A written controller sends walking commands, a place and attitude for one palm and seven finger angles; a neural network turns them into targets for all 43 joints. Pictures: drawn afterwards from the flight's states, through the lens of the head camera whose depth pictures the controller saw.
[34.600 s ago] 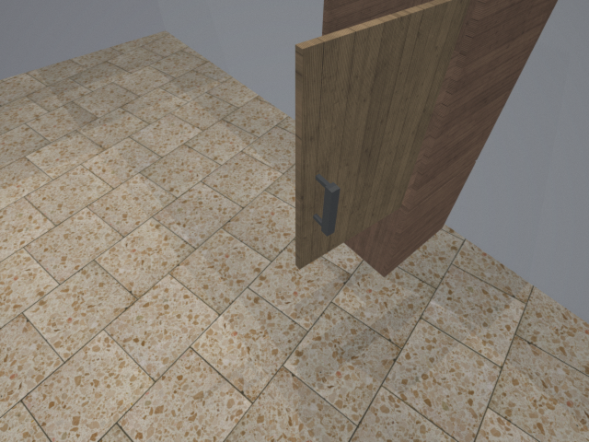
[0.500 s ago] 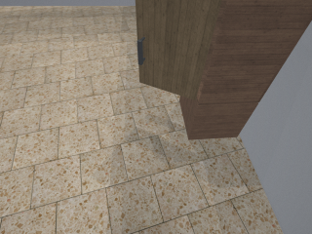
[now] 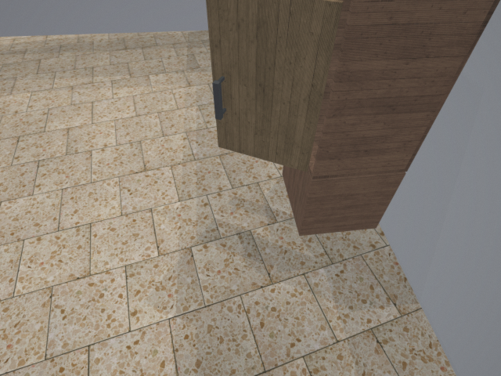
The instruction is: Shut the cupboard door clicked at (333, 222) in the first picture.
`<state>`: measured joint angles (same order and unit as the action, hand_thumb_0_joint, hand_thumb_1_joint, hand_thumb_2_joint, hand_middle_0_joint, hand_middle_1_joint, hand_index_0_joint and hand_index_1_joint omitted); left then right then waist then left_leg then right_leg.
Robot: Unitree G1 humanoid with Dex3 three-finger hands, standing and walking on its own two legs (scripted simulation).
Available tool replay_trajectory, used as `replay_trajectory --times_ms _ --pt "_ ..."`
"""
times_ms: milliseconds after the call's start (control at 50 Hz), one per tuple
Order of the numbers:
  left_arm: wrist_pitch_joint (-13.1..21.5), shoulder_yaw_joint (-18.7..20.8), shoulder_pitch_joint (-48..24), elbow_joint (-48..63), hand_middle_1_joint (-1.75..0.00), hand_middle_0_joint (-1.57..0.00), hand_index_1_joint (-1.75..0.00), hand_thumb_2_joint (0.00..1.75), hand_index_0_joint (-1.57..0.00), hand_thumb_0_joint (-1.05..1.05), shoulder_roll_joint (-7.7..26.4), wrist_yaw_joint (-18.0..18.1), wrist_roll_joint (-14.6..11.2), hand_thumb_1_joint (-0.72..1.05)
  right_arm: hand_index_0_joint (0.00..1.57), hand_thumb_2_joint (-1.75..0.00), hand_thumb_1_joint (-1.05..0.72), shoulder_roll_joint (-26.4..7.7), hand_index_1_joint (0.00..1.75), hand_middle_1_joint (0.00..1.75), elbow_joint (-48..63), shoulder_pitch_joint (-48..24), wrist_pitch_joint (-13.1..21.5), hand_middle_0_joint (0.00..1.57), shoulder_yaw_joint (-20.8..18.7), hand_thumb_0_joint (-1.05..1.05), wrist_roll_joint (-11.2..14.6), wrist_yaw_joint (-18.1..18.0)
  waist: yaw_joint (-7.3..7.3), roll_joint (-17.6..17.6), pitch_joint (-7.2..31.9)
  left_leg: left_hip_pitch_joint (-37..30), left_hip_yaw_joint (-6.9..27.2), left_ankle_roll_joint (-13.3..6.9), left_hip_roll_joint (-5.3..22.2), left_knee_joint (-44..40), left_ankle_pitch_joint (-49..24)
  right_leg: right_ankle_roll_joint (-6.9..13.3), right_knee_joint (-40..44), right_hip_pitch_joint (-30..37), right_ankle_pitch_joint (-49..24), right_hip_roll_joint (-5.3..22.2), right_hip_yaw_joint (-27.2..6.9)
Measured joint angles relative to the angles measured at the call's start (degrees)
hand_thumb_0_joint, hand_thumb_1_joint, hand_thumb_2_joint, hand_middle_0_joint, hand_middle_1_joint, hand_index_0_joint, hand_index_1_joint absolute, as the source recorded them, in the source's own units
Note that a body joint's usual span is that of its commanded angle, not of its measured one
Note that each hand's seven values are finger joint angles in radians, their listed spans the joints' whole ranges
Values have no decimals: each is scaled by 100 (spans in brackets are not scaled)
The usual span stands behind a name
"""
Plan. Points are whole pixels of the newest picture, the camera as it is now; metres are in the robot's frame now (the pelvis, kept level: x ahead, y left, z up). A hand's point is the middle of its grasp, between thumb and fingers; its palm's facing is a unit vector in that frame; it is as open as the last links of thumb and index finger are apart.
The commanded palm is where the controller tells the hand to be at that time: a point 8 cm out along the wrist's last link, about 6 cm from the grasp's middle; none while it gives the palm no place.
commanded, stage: let the arm hang, fingers relaxed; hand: left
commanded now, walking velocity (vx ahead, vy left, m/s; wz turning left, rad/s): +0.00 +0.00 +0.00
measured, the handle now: (220, 98) +1.01 +0.15 -0.10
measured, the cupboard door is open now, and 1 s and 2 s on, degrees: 60 60 60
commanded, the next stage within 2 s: look to check the result in 0.10 s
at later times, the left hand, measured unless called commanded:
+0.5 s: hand out of the picture +0.00 +0.17 -0.17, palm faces +0.03 -0.98 -0.21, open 7.3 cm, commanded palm none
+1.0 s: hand out of the picture +0.04 +0.17 -0.17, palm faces +0.06 -0.97 -0.24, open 7.3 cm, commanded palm none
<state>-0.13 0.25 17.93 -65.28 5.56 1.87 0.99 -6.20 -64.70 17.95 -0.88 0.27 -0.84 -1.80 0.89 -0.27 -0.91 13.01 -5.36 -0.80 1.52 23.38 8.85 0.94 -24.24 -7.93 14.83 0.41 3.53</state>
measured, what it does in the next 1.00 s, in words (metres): stands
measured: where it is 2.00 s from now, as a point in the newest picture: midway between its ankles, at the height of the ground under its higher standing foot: outside the picture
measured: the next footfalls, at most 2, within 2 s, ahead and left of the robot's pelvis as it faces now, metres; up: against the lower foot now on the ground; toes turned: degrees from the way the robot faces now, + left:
right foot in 1.52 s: +0.11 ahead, -0.15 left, +0.00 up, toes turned +21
left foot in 1.84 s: -0.01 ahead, +0.09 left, +0.00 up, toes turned +40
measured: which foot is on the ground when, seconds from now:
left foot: down 0.00-1.00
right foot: down 0.00-1.00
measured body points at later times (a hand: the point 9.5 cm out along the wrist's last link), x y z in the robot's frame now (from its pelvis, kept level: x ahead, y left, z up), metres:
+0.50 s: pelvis +0.01 -0.01 +0.00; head +0.02 -0.01 +0.45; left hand +0.00 +0.22 -0.16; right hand +0.01 -0.23 -0.16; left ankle +0.04 +0.11 -0.74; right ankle -0.02 -0.11 -0.74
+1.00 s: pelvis +0.03 -0.02 +0.00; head +0.05 -0.03 +0.45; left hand +0.04 +0.22 -0.15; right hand +0.05 -0.26 -0.16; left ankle +0.04 +0.11 -0.74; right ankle -0.02 -0.11 -0.74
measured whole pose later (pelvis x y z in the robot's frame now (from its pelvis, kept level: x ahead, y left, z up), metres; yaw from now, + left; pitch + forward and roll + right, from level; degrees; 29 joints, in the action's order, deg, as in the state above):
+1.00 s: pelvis +0.03 -0.02 +0.00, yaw +3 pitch -1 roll +0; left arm -0.4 1.8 13.3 -62.8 10.1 1.7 1.0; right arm -11.0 -62.8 13.2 -1.6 -0.5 -0.8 -1.5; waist 1.2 -1.0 -2.9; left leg 13.3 -2.5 1.0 2.0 26.1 11.6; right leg 2.4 -24.8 -6.1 18.0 -0.3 6.3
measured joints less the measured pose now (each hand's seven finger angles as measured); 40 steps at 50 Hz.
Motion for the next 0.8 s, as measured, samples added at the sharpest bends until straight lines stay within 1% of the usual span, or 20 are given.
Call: replay_trajectory --times_ms 340,800 --pt "20 52 28 -37 -30 -20 -30 90 -20 0 237 1 -10 91 20 -90 -90 -170 29 30 14 -110 24 19 -27 0 22 -3 -22 -35 -115 -101 -4 29 15 -70 39 16 117 118 15 -23 -8" --pt "55 53 -338 26 -30 -20 -30 90 -20 0 419 -51 -8 91 20 -90 -90 -449 29 30 28 -489 37 19 -25 0 14 15 -28 -51 -168 -256 64 133 69 -187 77 100 303 322 46 -95 51"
